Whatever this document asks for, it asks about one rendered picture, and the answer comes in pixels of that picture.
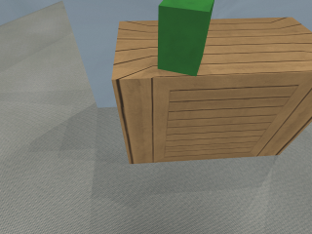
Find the pedestal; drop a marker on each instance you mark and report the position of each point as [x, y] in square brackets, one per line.
[252, 95]

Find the carton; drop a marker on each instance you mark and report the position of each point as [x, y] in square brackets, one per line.
[183, 27]

